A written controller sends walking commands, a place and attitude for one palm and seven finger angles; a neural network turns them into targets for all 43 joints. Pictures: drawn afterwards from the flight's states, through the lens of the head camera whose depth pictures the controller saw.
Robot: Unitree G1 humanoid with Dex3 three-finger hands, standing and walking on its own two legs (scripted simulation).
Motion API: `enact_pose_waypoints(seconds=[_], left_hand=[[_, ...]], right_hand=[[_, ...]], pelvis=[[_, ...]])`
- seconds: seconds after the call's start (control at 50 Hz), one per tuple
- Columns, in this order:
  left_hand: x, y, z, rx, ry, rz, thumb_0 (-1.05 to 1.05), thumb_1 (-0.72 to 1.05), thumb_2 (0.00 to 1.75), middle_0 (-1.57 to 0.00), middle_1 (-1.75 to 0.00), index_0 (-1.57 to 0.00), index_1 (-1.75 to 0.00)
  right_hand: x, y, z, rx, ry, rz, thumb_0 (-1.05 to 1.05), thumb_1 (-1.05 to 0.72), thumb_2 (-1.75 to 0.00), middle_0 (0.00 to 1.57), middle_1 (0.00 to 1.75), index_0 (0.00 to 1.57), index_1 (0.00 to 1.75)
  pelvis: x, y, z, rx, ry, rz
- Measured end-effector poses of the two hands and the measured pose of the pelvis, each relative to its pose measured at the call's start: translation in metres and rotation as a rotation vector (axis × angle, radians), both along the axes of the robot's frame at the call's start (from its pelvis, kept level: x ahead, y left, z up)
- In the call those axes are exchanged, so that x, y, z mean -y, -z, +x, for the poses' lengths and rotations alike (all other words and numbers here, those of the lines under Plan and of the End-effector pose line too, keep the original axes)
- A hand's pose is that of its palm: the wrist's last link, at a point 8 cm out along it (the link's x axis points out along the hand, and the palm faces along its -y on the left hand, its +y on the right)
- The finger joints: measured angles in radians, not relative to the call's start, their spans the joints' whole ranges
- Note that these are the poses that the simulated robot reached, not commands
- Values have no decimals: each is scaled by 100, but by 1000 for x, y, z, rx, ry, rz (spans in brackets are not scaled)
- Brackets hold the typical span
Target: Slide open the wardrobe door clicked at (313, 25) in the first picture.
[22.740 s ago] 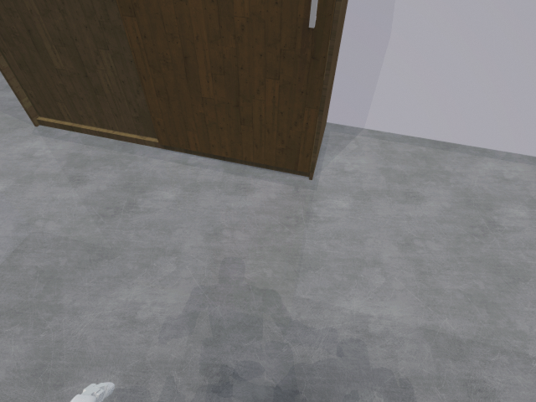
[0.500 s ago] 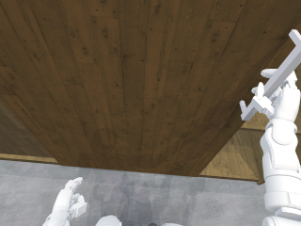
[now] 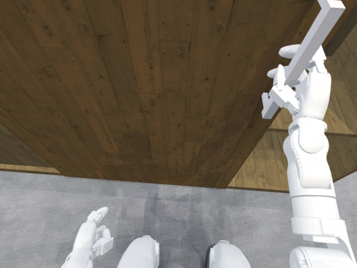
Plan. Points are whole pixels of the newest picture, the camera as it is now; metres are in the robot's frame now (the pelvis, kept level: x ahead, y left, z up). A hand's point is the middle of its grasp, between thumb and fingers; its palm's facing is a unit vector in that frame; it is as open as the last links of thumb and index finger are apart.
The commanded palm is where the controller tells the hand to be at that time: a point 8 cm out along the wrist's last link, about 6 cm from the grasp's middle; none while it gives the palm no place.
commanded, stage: stop walking and hold the door there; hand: right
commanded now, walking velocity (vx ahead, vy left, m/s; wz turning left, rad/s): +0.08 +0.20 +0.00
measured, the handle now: (289, 66) +0.46 -0.18 +0.18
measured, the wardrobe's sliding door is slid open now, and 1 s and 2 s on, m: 0.43 0.43 0.43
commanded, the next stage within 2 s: loosen the grip on the handle in 0.62 s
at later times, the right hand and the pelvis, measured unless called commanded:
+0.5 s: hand (278, 88) +0.41 -0.15 +0.17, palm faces +0.09 +0.99 -0.10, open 5.6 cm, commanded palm +0.39 -0.18 +0.16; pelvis +0.02 -0.03 +0.02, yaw +0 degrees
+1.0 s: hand (278, 89) +0.41 -0.15 +0.17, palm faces +0.14 +0.99 -0.08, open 10.0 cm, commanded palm +0.38 -0.19 +0.16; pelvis +0.00 -0.02 +0.02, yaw +0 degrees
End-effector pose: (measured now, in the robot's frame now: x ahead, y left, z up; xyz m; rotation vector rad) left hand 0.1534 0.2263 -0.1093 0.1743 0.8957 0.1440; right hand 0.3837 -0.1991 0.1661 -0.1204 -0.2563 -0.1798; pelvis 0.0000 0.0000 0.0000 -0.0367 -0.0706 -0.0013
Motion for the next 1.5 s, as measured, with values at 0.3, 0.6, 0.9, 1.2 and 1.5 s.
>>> enact_pose_waypoints(seconds=[0.3,0.6,0.9,1.2,1.5], left_hand=[[45,-24,26,22,123,-6,1,91,90,-20,-30,-21,-30],[40,-44,49,98,76,19,1,91,90,-20,-30,-20,-30],[13,-44,-10,142,11,-18,1,91,90,-20,-30,-21,-30],[-21,-28,-91,10,-89,46,1,91,90,-20,-30,-20,-30],[10,-37,-32,112,-20,19,1,91,90,-20,-30,-20,-30]], right_hand=[[4,-5,0,-78,-82,29,-2,-75,-82,45,140,33,140],[5,-6,0,-92,-93,4,-2,-76,-79,45,140,32,140],[6,-7,0,-120,-101,60,-4,-45,-70,46,140,40,140],[7,-2,-3,-70,-97,-15,-1,45,-26,37,130,29,129],[10,10,-6,-68,-100,0,-2,55,-20,26,116,22,116]], pelvis=[[26,-17,18,-22,9,15],[32,-22,25,-54,-9,35],[27,-21,14,-69,-7,22],[17,-15,-7,-83,-40,26],[31,-15,13,-98,-48,30]])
